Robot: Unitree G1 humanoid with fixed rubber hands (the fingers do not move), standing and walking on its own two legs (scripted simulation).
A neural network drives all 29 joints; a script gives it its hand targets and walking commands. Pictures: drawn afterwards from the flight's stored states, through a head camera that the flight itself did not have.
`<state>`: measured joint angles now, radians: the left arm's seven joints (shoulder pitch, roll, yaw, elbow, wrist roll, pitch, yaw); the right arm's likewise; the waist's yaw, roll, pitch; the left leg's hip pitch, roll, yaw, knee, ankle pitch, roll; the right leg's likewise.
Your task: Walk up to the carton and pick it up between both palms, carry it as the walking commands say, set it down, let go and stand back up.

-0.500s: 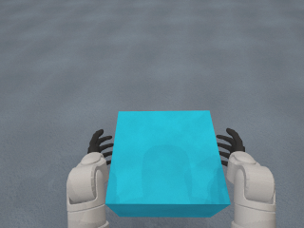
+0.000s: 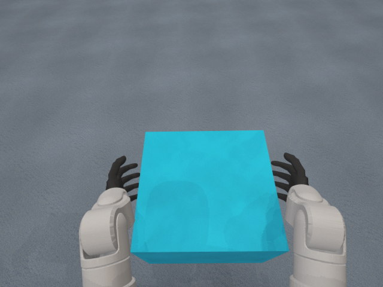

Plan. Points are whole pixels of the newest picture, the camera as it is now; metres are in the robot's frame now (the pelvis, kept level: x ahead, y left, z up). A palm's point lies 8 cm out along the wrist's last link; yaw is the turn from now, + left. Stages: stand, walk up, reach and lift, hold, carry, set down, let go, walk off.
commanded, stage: carry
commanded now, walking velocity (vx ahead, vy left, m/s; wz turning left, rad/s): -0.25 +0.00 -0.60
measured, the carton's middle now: (205, 198) +0.32 +0.02 +0.00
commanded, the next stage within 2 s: none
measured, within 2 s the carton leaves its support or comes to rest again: neither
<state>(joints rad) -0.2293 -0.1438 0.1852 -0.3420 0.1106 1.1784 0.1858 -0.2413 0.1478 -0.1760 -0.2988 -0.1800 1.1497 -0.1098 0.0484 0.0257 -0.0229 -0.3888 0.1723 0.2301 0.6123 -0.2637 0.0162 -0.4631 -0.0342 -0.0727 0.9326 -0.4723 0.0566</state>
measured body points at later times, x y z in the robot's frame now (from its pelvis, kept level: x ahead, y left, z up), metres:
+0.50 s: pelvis -0.18 +0.00 +0.00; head -0.16 +0.01 +0.44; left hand +0.15 +0.09 +0.06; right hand +0.05 -0.24 +0.07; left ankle -0.16 +0.10 -0.73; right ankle -0.06 -0.14 -0.72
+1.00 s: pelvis -0.35 +0.04 +0.00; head -0.32 +0.01 +0.45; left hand -0.02 -0.02 +0.05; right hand -0.24 -0.28 +0.05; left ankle -0.26 +0.14 -0.66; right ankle -0.35 -0.10 -0.73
